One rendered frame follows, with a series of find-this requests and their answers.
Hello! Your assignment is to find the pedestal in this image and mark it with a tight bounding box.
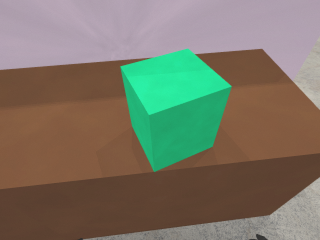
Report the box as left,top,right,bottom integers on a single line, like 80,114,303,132
0,49,320,240

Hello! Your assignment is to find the carton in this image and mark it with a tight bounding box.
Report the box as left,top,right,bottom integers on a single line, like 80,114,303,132
120,48,232,172

